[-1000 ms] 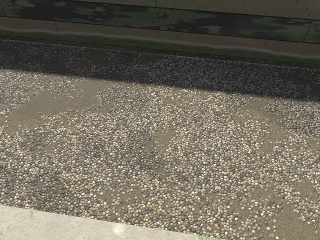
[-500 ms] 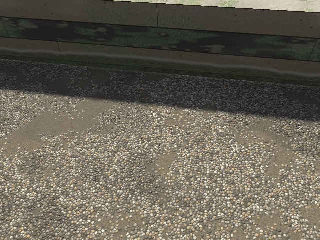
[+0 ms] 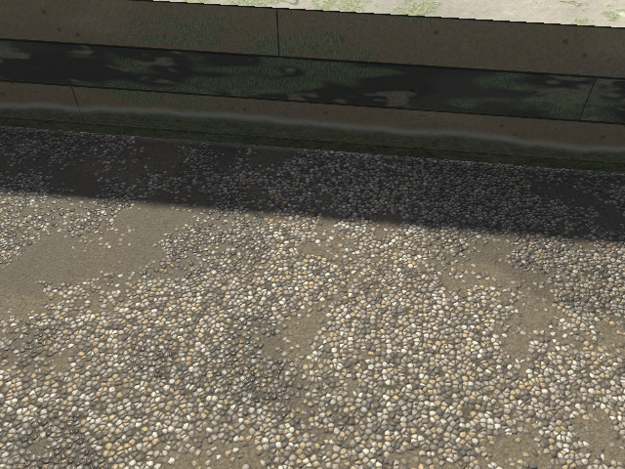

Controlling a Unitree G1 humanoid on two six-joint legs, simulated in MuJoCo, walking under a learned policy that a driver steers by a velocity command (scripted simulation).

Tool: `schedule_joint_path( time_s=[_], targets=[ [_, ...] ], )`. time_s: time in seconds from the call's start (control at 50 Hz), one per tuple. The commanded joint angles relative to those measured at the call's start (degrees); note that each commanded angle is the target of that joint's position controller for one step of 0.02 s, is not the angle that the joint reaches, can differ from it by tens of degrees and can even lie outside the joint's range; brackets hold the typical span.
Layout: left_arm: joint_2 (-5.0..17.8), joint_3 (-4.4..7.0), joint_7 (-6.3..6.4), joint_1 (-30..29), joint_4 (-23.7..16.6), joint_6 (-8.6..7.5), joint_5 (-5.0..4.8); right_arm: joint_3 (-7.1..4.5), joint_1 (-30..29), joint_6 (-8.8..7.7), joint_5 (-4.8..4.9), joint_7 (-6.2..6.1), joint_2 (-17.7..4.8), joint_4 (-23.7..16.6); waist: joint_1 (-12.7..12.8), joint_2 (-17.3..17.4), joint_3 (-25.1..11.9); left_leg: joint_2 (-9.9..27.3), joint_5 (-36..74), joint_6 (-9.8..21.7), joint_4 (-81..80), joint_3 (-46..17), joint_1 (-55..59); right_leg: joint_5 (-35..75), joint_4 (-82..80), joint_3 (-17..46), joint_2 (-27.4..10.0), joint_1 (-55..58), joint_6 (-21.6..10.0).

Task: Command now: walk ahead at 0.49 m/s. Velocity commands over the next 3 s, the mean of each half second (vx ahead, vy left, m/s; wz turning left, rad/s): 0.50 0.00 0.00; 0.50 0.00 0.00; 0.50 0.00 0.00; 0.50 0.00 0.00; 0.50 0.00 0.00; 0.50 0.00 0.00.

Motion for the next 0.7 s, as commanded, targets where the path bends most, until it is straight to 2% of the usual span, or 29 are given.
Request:
schedule_joint_path(
  time_s=[0.02, 0.04, 0.06, 0.08, 0.1, 0.12, 0.14, 0.16, 0.18, 0.2, 0.24, 0.28, 0.32, 0.34, 0.36, 0.44, 0.46, 0.48, 0.52, 0.58, 0.6, 0.62, 0.7],
  targets=[
    [0.85, -1.07, -0.05, 0.31, -4.99, 0.05, -0.04, -1.77, -4.86, 0.77, 0.22, -0.70, -8.69, -6.10, 1.75, 6.22, -2.85, 13.72, 16.73, 5.90, -9.37, -13.09, -0.24, -0.40, -10.25, -2.48, 0.56, 10.02, -0.82],
    [0.34, -1.47, 0.10, 2.58, -4.67, -0.19, 0.41, -1.67, -5.99, 1.57, 0.43, -1.01, -8.49, -6.64, 2.74, 4.76, -3.58, 13.68, 13.69, 4.90, -7.63, -13.65, -0.14, 1.87, -15.27, -2.90, 0.41, 13.85, -1.70],
    [-0.23, -1.78, 0.23, 5.72, -4.05, -0.63, 0.92, -1.19, -6.49, 2.33, 0.74, -1.30, -7.27, -7.12, 3.81, 2.86, -4.50, 12.69, 9.18, 3.29, -4.95, -13.69, -2.57, 3.37, -20.05, -2.15, 0.19, 19.94, -2.74],
    [0.05, -2.07, 0.52, 8.92, -4.29, -1.54, 1.82, -0.30, -5.76, 3.05, 0.44, -1.62, -4.47, -7.50, 3.23, -1.31, -4.95, 9.03, 5.50, 1.46, 1.85, -10.75, -6.90, 11.04, -19.87, 3.21, -4.54, 25.63, -4.88],
    [5.72, -0.47, 0.33, 5.47, -5.06, -1.49, -0.89, 0.97, -6.24, 3.37, 0.14, -1.40, -1.32, -10.66, 1.51, -13.32, -4.36, 1.30, -6.97, -1.57, 4.50, -4.19, -12.79, 13.16, -22.57, 12.17, -10.03, 24.60, -8.22],
    [6.57, -0.10, -0.14, 6.48, -5.74, -1.26, -1.82, 0.47, -10.63, 3.76, -0.96, -1.81, -4.77, -11.82, 5.63, -13.45, -0.82, 0.30, -12.66, -2.92, 6.50, -4.12, -17.00, 15.48, -26.49, 19.11, -13.87, 22.80, -10.59],
    [6.33, -0.39, -0.15, 6.48, -5.96, -1.32, -1.34, -0.06, -12.46, 3.81, -0.65, -1.80, -6.28, -12.63, 5.41, -10.82, 0.41, 0.10, -13.54, -3.85, 8.96, -6.30, -18.32, 19.60, -27.10, 20.11, -14.88, 22.75, -12.12],
    [5.21, -0.75, -0.01, 5.40, -6.57, -1.45, -0.73, -0.15, -12.05, 3.72, -0.42, -1.57, -6.44, -12.55, 4.59, -8.23, -0.60, 0.15, -12.51, -4.69, 10.78, -8.03, -17.27, 23.53, -26.60, 18.99, -14.72, 22.63, -12.35],
    [3.69, -1.55, 0.74, 2.79, -7.45, -1.32, -0.40, 0.43, -12.82, 3.58, -0.44, -0.36, -4.68, -13.81, 2.95, -6.41, -2.19, 0.41, -8.49, -5.33, 10.85, -8.93, -14.42, 26.62, -26.03, 16.33, -13.53, 21.48, -11.08],
    [3.44, -1.79, 0.84, 0.41, -8.30, -1.47, -0.46, 0.72, -12.38, 3.50, -0.16, 0.29, -4.01, -13.84, 1.72, -7.38, -4.04, 0.84, -6.89, -5.52, 10.19, -8.52, -10.81, 25.26, -26.79, 14.82, -12.07, 20.02, -9.53],
    [2.68, -2.28, 0.50, -3.04, -9.86, -1.88, -0.87, 1.10, -13.16, 3.72, -0.73, 0.62, -3.21, -14.26, 0.40, -6.19, -5.15, 0.68, -3.24, -5.76, 7.58, -7.64, -3.93, 22.43, -27.43, 12.23, -10.27, 16.03, -7.40],
    [2.43, -2.63, 0.06, -4.76, -10.68, -1.96, -1.62, 1.79, -14.23, 4.24, -1.45, 0.74, -1.93, -14.71, -0.59, -4.36, -5.01, 0.33, 1.85, -5.49, 2.21, -6.28, 2.52, 14.49, -27.22, 10.16, -8.11, 12.21, -5.93],
    [2.62, -2.69, -0.39, -4.33, -11.13, -1.77, -1.49, 2.48, -14.34, 4.87, -2.51, 0.79, -1.24, -14.88, -0.24, -2.98, -4.54, 0.98, 1.27, -4.57, 0.93, -6.27, 6.91, 5.87, -26.69, 9.64, -6.33, 9.52, -5.37],
    [1.43, -3.10, -0.71, -3.11, -11.63, -1.59, -1.11, 2.26, -16.15, 4.91, -1.75, 0.88, -2.16, -15.11, 0.85, -0.11, -4.33, 1.39, -0.71, -3.87, 1.76, -7.32, 7.33, 0.05, -27.36, 7.94, -4.61, 7.96, -4.57],
    [0.97, -3.47, -0.97, -4.42, -12.67, -1.31, -0.59, 2.30, -17.63, 4.80, -1.05, 1.18, -2.40, -15.66, 0.41, 1.12, -3.17, 1.90, -1.08, -3.14, 1.39, -8.66, 6.14, -3.47, -26.58, 5.88, -3.31, 7.43, -3.69],
    [1.02, -3.52, -1.26, -3.59, -13.96, -0.96, -0.07, 2.70, -19.52, 4.22, -0.70, 1.40, -3.28, -16.76, 1.54, 5.67, -1.57, 3.58, -2.81, -1.65, -1.42, -12.36, 3.07, -1.36, -21.62, 1.66, -1.14, 9.63, -2.12],
    [1.37, -3.44, -1.23, -3.28, -13.94, -1.44, -0.26, 2.75, -20.12, 4.49, -0.93, 1.41, -3.20, -17.27, 2.12, 5.22, -1.34, 3.88, -1.22, -1.45, -1.17, -13.14, 2.58, -0.41, -20.68, 1.15, -0.90, 10.24, -1.66],
    [1.30, -3.44, -1.27, -3.15, -13.76, -1.67, -0.43, 2.81, -20.79, 4.50, -0.74, 1.23, -3.09, -17.51, 1.78, 5.65, -1.89, 3.89, -0.37, -1.26, -1.27, -13.28, 2.49, -0.21, -20.20, 1.25, -0.97, 11.09, -1.54],
    [1.12, -3.40, -1.19, -3.78, -14.00, -1.99, -0.39, 2.92, -20.72, 4.58, -0.52, 1.17, -3.05, -17.86, 1.71, 4.08, -1.92, 3.97, 0.53, -1.14, -1.29, -13.76, 2.14, 0.42, -19.47, 0.83, -0.91, 12.10, -1.40],
    [0.69, -3.41, -1.05, -4.73, -14.17, -2.04, -0.39, 2.98, -20.70, 4.57, -0.42, 1.27, -2.94, -18.27, 1.56, 1.96, -2.17, 3.72, 2.32, -1.09, -0.74, -13.74, 2.38, 1.72, -18.84, 0.64, -1.05, 13.23, -1.39],
    [0.93, -3.51, -1.34, -3.83, -13.73, -2.28, -0.08, 2.87, -20.54, 4.70, -0.55, 1.39, -3.06, -18.44, 1.67, 1.35, -2.79, 3.95, 1.72, -0.77, -0.40, -13.68, 1.88, 1.43, -18.41, 0.62, -0.98, 14.11, -1.67],
    [0.56, -3.60, -1.57, -4.31, -13.86, -2.18, 0.08, 3.25, -20.59, 4.83, -1.03, 1.51, -2.29, -18.54, 1.56, 1.31, -3.03, 3.79, 2.72, -0.75, -0.55, -13.45, 1.59, 2.08, -18.05, 0.78, -1.10, 14.86, -1.76],
    [0.82, -3.44, -1.53, -4.88, -13.77, -2.06, -0.08, 3.22, -20.30, 4.81, -0.93, 1.63, -2.52, -18.71, 1.30, 0.66, -3.22, 3.48, 4.88, -0.72, -0.03, -13.01, 1.90, 4.45, -17.34, 0.89, -1.23, 15.92, -1.84]
  ],
)
Next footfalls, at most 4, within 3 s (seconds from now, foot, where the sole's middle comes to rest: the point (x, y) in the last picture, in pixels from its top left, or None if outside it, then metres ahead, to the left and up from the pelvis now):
0.08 right None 0.08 -0.10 -0.77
0.32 left None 0.11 0.09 -0.77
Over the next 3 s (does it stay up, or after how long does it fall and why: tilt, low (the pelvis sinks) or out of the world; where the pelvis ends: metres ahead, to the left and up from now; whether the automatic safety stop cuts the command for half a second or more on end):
stays up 0.09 0.02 -0.01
